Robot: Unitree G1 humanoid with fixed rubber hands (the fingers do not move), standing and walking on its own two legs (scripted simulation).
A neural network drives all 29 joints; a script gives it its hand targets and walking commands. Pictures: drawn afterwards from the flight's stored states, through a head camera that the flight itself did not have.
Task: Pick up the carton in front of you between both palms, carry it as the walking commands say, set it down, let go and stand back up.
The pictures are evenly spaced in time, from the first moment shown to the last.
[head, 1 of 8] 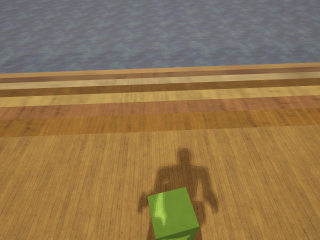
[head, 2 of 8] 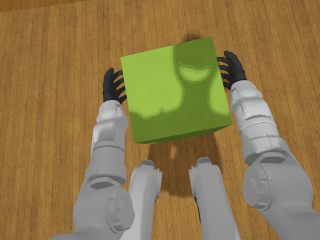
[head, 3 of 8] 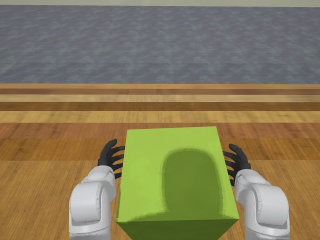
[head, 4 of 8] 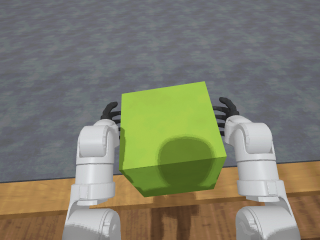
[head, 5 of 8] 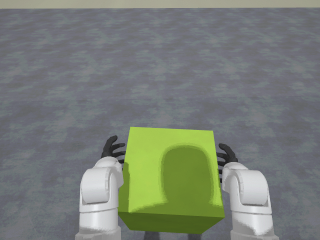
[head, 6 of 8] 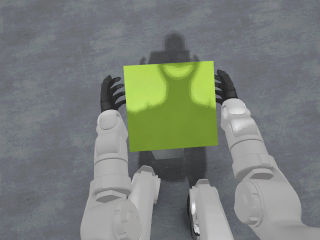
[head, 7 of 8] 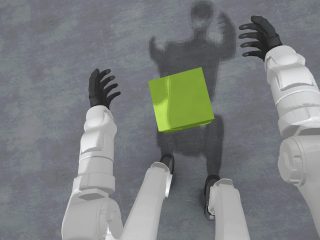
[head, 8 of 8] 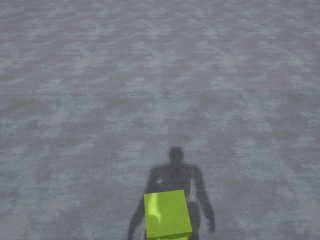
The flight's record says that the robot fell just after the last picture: no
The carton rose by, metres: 0.68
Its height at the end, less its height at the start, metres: -0.84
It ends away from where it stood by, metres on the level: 4.65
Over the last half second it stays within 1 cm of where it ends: yes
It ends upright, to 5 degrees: yes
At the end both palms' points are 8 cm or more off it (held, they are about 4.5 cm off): yes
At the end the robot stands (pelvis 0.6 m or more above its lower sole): yes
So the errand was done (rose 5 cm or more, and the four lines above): yes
